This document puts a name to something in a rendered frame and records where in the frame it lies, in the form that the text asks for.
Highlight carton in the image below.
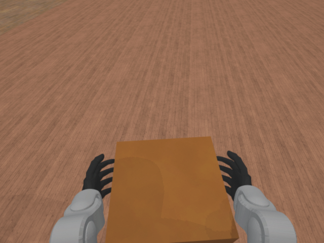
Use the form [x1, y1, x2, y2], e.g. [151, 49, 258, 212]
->
[105, 136, 239, 243]

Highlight robot right forearm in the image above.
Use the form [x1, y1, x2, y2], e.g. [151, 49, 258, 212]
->
[233, 185, 297, 243]

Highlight robot left forearm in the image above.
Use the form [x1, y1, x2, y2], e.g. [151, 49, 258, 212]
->
[49, 189, 105, 243]

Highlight left robot hand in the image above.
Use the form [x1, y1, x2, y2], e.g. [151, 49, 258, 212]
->
[82, 154, 115, 199]

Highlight right robot hand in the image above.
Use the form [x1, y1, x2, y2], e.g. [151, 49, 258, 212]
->
[216, 151, 252, 201]

